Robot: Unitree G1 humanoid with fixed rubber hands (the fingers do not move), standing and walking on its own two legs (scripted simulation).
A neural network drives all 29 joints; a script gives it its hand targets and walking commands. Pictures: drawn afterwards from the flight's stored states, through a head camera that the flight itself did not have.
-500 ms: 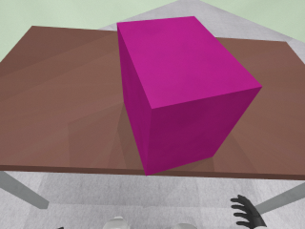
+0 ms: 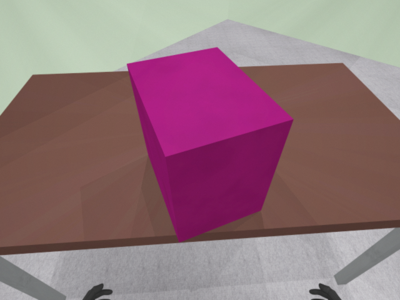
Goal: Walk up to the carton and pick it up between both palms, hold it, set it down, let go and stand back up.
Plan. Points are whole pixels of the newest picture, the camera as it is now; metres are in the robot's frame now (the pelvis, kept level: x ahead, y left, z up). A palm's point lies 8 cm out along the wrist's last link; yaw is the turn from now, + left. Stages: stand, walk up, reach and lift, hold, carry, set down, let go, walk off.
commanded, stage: walk up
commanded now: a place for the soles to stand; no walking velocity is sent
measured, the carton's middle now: (198, 142) +0.44 +0.02 +0.09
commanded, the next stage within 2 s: none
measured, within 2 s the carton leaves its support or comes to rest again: neither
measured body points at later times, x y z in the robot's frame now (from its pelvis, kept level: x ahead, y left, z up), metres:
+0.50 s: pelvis -0.02 +0.01 -0.01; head +0.01 +0.01 +0.44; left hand +0.10 +0.30 -0.10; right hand +0.12 -0.26 -0.11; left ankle +0.04 +0.13 -0.73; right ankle -0.01 -0.11 -0.73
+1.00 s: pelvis -0.08 +0.03 -0.01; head -0.05 +0.02 +0.44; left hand +0.01 +0.31 -0.11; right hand +0.05 -0.25 -0.12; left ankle -0.10 +0.14 -0.72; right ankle -0.03 -0.10 -0.73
